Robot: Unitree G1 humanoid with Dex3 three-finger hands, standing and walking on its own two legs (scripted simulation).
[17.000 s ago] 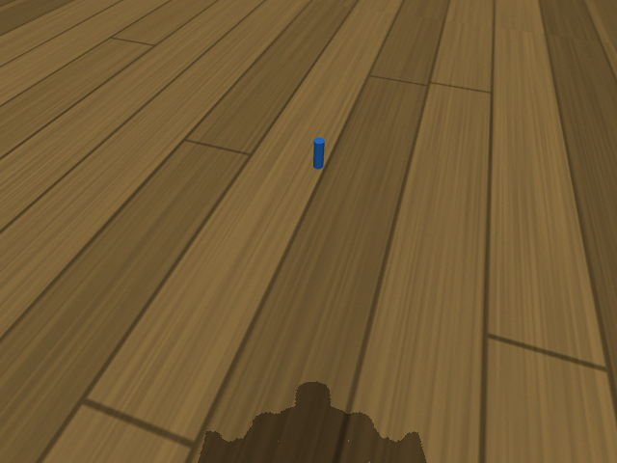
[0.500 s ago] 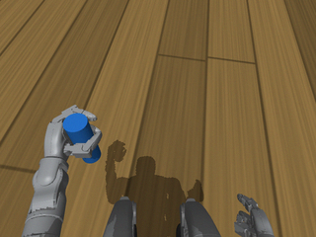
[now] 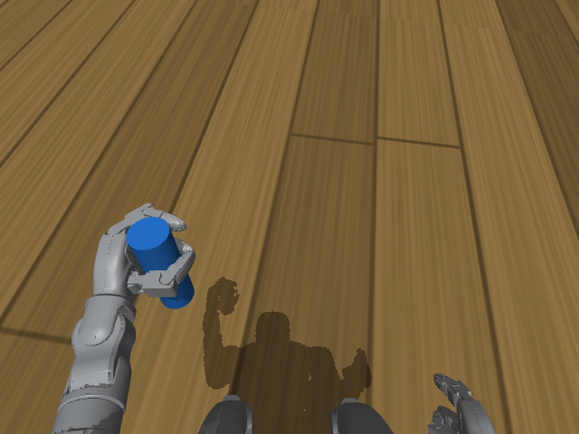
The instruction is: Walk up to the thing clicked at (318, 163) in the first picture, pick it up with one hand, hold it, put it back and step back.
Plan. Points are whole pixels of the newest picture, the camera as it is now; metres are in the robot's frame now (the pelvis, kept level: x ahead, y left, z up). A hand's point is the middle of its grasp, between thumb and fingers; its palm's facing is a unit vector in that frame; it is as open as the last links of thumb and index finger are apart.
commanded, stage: lift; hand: left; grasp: from the side
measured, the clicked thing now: (164, 267) +0.33 +0.18 +0.01
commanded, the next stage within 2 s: hold in 0.26 s
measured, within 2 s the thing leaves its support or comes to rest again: neither
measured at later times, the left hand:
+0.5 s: hand (167, 245) +0.34 +0.16 +0.07, palm faces -0.01 -1.00 +0.01, open 7.1 cm
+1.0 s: hand (161, 245) +0.33 +0.17 +0.08, palm faces +0.00 -1.00 +0.00, open 7.1 cm
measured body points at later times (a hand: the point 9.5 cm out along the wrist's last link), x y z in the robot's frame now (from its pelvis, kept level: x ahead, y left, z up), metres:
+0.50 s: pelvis +0.01 +0.00 +0.02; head +0.06 +0.00 +0.47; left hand +0.33 +0.22 +0.07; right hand +0.13 -0.25 -0.09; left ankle +0.02 +0.13 -0.67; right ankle +0.01 -0.13 -0.67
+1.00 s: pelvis +0.00 +0.00 +0.03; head +0.04 +0.00 +0.48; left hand +0.33 +0.22 +0.08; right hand +0.13 -0.25 -0.08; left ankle +0.02 +0.13 -0.67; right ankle +0.01 -0.13 -0.67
